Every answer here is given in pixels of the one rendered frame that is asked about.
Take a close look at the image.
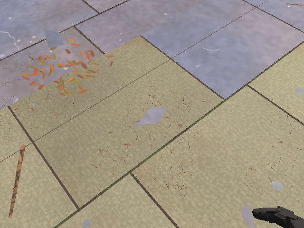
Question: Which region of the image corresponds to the robot right hand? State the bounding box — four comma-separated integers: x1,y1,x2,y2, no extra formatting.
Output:
252,206,304,228

